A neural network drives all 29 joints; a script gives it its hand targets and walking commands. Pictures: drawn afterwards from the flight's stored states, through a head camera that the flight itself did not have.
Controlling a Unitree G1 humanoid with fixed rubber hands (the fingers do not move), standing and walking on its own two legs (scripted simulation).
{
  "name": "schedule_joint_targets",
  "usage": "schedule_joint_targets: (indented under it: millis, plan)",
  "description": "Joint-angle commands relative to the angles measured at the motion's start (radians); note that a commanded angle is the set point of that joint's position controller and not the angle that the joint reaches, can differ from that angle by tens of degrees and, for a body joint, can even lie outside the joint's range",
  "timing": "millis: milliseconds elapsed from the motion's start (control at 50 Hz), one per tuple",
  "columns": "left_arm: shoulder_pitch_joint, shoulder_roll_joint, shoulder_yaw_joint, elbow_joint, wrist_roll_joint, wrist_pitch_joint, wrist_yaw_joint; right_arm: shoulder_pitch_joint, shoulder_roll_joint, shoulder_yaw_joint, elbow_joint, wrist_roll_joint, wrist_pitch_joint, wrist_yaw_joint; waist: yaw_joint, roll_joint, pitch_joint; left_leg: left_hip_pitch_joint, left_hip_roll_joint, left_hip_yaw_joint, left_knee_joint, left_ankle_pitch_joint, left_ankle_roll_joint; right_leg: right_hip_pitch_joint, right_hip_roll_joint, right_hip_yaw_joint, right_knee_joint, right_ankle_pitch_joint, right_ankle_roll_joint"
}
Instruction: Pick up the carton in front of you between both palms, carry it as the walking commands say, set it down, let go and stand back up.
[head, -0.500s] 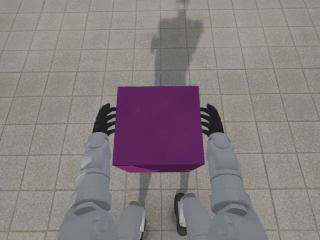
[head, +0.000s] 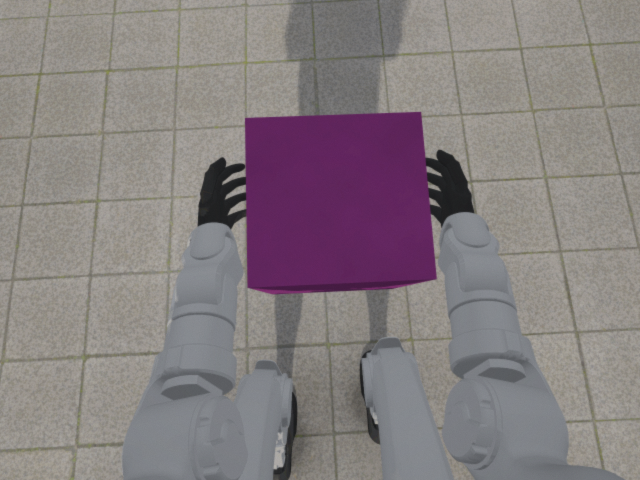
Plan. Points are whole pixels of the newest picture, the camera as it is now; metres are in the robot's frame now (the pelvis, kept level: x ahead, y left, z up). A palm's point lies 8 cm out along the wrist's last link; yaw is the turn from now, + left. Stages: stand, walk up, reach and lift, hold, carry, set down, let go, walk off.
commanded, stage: set down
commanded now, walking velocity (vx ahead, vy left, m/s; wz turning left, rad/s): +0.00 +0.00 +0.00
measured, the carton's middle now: (333, 220) +0.45 -0.04 -0.17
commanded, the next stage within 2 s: none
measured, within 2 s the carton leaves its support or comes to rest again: rests again in 1.22 s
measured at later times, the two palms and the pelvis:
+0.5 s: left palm (255, 226) +0.48 +0.08 -0.24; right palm (431, 216) +0.47 -0.22 -0.25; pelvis -0.04 -0.02 -0.12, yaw +3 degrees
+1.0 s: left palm (268, 230) +0.50 +0.08 -0.37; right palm (417, 216) +0.50 -0.22 -0.36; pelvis -0.04 -0.01 -0.20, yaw +4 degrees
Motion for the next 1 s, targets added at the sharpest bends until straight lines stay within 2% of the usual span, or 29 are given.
schedule_joint_targets:
  millis: [0, 140, 300, 460, 600, 740, 800, 880, 920, 980]
  plan:
    - [-0.632, -0.864, -0.545, 0.014, -0.096, -0.039, -0.182, -0.550, 0.849, 0.482, 0.024, 0.115, -0.033, 0.198, -0.027, -0.044, -0.875, 0.167, -0.107, -0.002, -0.116, 0.344, -0.065, 0.672, 0.137, -0.056, 0.036, 0.361, -0.022]
    - [-0.767, -0.817, -0.563, -0.011, -0.139, -0.034, -0.160, -0.678, 0.811, 0.516, 0.003, 0.162, -0.018, 0.167, -0.031, -0.084, -0.977, 0.039, -0.124, 0.039, 0.012, 0.272, -0.061, 0.663, 0.139, -0.070, 0.142, 0.347, 0.003]
    - [-0.932, -0.755, -0.534, 0.001, -0.171, -0.010, -0.163, -0.814, 0.776, 0.513, 0.025, 0.180, 0.015, 0.149, -0.038, -0.103, -0.983, -0.121, -0.130, 0.078, 0.137, 0.173, -0.053, 0.646, 0.132, -0.072, 0.239, 0.289, 0.015]
    - [-1.069, -0.692, -0.472, 0.052, -0.181, 0.002, -0.176, -0.948, 0.728, 0.489, 0.062, 0.187, 0.029, 0.150, -0.040, -0.119, -0.939, -0.260, -0.126, 0.100, 0.246, 0.103, -0.044, 0.610, 0.117, -0.066, 0.331, 0.243, 0.015]
    - [-1.166, -0.637, -0.458, 0.087, -0.207, -0.003, -0.179, -1.040, 0.669, 0.483, 0.100, 0.212, 0.024, 0.165, -0.048, -0.126, -0.899, -0.311, -0.113, 0.108, 0.338, 0.093, -0.038, 0.574, 0.095, -0.069, 0.424, 0.260, 0.007]
    - [-1.264, -0.586, -0.505, 0.093, -0.269, -0.022, -0.168, -1.131, 0.592, 0.498, 0.128, 0.270, 0.002, 0.183, -0.067, -0.104, -0.870, -0.281, -0.101, 0.105, 0.430, 0.130, -0.036, 0.528, 0.071, -0.077, 0.528, 0.317, -0.005]
    - [-1.312, -0.584, -0.554, 0.060, -0.313, -0.031, -0.161, -1.175, 0.576, 0.525, 0.106, 0.312, -0.007, 0.189, -0.077, -0.096, -0.933, -0.235, -0.097, 0.105, 0.470, 0.183, -0.038, 0.559, 0.064, -0.084, 0.574, 0.381, -0.009]
    - [-1.351, -0.607, -0.635, -0.001, -0.366, -0.040, -0.147, -1.213, 0.558, 0.551, 0.049, 0.375, -0.018, 0.197, -0.112, -0.025, -1.017, -0.144, -0.098, 0.102, 0.508, 0.285, -0.045, 0.551, 0.065, -0.090, 0.611, 0.477, -0.018]
    - [-1.346, -0.627, -0.657, -0.008, -0.377, -0.043, -0.146, -1.187, 0.566, 0.550, 0.069, 0.387, -0.019, 0.201, -0.118, -0.007, -1.012, -0.162, -0.100, 0.099, 0.515, 0.305, -0.048, 0.559, 0.063, -0.085, 0.627, 0.515, -0.022]
    - [-1.338, -0.636, -0.654, 0.011, -0.376, -0.044, -0.149, -1.151, 0.567, 0.527, 0.131, 0.379, -0.017, 0.214, -0.130, 0.013, -0.919, -0.196, -0.101, 0.089, 0.515, 0.281, -0.045, 0.484, 0.059, -0.086, 0.638, 0.470, -0.026]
